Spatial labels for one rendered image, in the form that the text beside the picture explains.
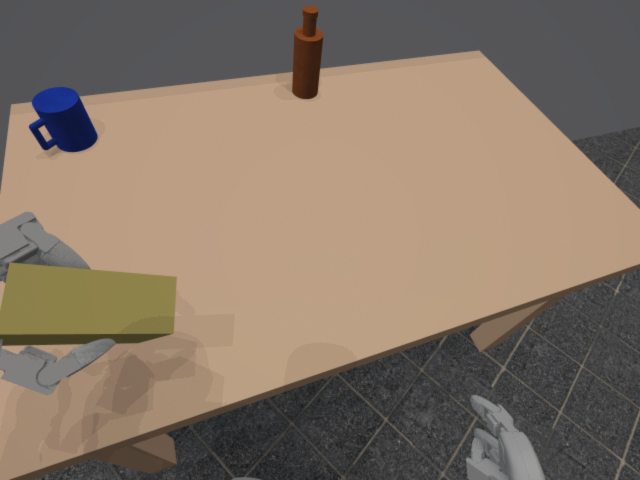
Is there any robot right hand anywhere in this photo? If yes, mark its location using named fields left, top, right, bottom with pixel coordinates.
left=466, top=395, right=545, bottom=480

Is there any table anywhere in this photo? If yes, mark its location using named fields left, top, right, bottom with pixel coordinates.
left=0, top=51, right=640, bottom=480

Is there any sponge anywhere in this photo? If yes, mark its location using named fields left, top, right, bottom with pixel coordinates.
left=0, top=262, right=177, bottom=346

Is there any robot left hand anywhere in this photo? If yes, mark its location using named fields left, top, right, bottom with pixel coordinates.
left=0, top=212, right=116, bottom=395

